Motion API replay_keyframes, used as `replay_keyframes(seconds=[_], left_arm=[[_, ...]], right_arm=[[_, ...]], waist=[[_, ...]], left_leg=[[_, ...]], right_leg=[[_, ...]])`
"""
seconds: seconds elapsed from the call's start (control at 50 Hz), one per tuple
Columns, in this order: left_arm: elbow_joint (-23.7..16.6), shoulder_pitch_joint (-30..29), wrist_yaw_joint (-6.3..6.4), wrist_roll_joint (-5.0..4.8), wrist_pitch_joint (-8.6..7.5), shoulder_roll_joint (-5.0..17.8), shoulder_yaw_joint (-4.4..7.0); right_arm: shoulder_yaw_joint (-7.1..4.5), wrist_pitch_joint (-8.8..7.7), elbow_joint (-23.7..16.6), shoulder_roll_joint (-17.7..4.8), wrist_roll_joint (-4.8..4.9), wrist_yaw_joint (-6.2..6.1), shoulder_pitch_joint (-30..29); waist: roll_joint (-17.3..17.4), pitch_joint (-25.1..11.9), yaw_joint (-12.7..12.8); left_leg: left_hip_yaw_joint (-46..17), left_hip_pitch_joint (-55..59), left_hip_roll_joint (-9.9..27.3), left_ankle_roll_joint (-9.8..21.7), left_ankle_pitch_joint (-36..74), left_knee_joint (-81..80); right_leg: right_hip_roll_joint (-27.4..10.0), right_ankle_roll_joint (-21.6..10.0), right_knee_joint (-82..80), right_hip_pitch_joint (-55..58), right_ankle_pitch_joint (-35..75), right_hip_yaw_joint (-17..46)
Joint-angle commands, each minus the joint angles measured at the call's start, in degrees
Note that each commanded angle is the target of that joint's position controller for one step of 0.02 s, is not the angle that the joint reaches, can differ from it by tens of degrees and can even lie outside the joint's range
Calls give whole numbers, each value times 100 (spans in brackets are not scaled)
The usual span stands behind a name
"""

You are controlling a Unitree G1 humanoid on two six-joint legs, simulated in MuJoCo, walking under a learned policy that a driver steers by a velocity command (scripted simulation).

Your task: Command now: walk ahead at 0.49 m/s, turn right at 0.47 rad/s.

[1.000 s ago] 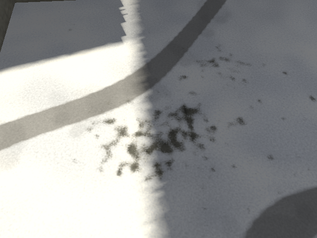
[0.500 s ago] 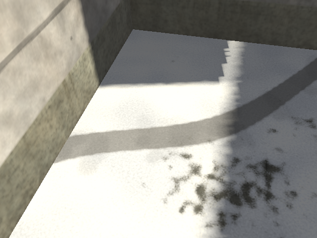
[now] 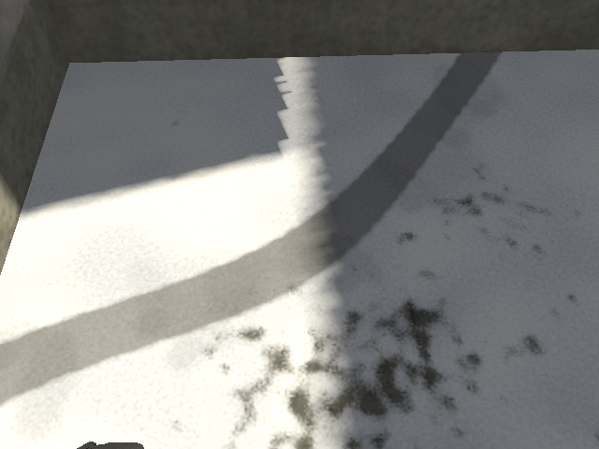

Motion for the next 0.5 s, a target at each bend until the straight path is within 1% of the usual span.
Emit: replay_keyframes(seconds=[0.02,0.04,0.06,0.08,0.1,0.12,0.14,0.16,0.18,0.2,0.22,0.26,0.3,0.32,0.36,0.4,0.44,0.48,0.5], left_arm=[[-637,-352,-86,0,-60,517,151],[-573,112,-76,-10,-32,700,247],[-398,961,-23,-24,-15,975,400],[-228,1851,96,-17,51,1385,568],[-259,1753,136,-62,23,1928,628],[-358,2039,157,-36,-15,1466,506],[-314,1818,164,19,-54,1235,436],[-369,1405,172,-1,-77,1127,393],[-455,1008,177,15,-81,974,345],[-553,779,201,95,-93,863,298],[-590,649,212,108,-98,837,291],[-527,651,259,67,-125,884,300],[-444,781,334,59,-116,1024,336],[-404,845,361,42,-99,1057,346],[-309,1002,390,12,-69,1020,327],[-173,1307,384,1,-61,1013,311],[-64,1503,369,-17,-49,1011,299],[-1,1599,369,-1,-24,1013,297],[23,1569,378,19,6,1018,301]], right_arm=[[-289,67,-294,-1171,48,-95,-130],[-306,128,-308,-1253,39,-126,-142],[-299,164,-342,-1277,58,-152,-234],[-230,118,-450,-1150,4,-178,-190],[72,-48,-721,-228,-176,-28,533],[16,-290,-777,-690,1,70,-108],[-54,-391,-1012,-928,210,112,-742],[-7,-445,-1084,-850,152,84,-894],[-34,-441,-1052,-847,1,41,-942],[-76,-376,-1039,-895,-55,33,-798],[-88,-299,-1025,-887,-88,30,-691],[-57,-175,-1009,-757,-139,11,-646],[9,-126,-1135,-599,-176,-10,-1031],[41,-129,-1185,-531,-178,-6,-1274],[102,-162,-1216,-407,-142,41,-1675],[114,-211,-1264,-419,-69,110,-2019],[79,-251,-1337,-541,-19,167,-2239],[18,-287,-1391,-678,-16,210,-2285],[-17,-306,-1381,-735,-45,216,-2183]], waist=[[730,60,294],[845,-256,568],[777,-694,1053],[326,-1228,1454],[-1253,-1839,671],[-621,-2526,1173],[-370,-1638,1226],[161,-1035,929],[357,-655,674],[203,-536,446],[103,-456,316],[62,-314,234],[42,-156,326],[-2,-117,419],[-144,-138,639],[-219,-179,865],[-271,-119,959],[-334,-97,929],[-417,-61,846]], left_leg=[[-129,54,1685,584,6127,751],[-75,80,1648,530,6920,1491],[37,-369,1493,398,6926,2641],[12,-1756,1267,196,5324,4315],[-473,-4464,30,-170,-822,6554],[-1737,-5027,-81,-77,-1139,7123],[-1778,-5418,206,33,-597,6957],[-1722,-5268,459,86,-98,6397],[-1664,-4939,617,43,100,5923],[-1703,-4526,734,-3,248,5728],[-1679,-4329,772,-75,306,5539],[-1523,-4194,794,-263,463,5066],[-1400,-4186,722,-427,1065,4363],[-1377,-4096,656,-454,1535,3864],[-1299,-3754,490,-456,2428,2866],[-1269,-3491,354,-435,2936,2352],[-1351,-3604,342,-316,2797,2012],[-1380,-3648,305,-138,2326,1755],[-1347,-3552,254,-33,2078,1633]], right_leg=[[376,-317,-86,460,-773,-477],[592,-452,-78,1083,-1068,-596],[793,-659,-412,2356,-842,-590],[277,-958,-513,4200,-734,381],[-1318,-2105,-822,6298,-1667,3677],[-1574,-2196,-1700,6519,-2346,4906],[-1406,-1842,-1907,5922,-2023,4058],[-1172,-1643,-1954,4952,-1505,3399],[-957,-1525,-2038,4108,-904,2921],[-805,-1514,-2178,3520,-465,2628],[-703,-1526,-2308,3154,-303,2505],[-584,-1529,-2414,2574,112,2112],[-385,-1435,-2435,2187,268,1770],[-241,-1316,-2396,2083,133,1620],[-63,-1086,-2284,2042,-210,1355],[-174,-1016,-2223,2197,-560,1468],[-378,-992,-1980,2637,-727,1715],[-601,-925,-1692,3111,-655,2030],[-630,-845,-1474,3284,-214,2113]])
Velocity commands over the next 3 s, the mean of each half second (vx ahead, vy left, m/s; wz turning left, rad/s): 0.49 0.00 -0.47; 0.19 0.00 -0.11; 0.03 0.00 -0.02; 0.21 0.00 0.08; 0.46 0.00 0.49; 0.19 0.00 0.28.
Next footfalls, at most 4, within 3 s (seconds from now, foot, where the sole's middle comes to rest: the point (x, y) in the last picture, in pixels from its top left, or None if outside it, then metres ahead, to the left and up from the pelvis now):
0.08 right None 0.23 -0.10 -0.76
0.54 left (269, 417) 0.53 0.05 -0.76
0.92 right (382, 434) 0.48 -0.19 -0.76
2.32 left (297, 282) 0.88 -0.03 -0.76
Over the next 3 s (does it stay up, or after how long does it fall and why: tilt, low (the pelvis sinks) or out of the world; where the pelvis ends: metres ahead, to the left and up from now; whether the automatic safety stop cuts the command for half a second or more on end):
stays up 0.99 -0.11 0.00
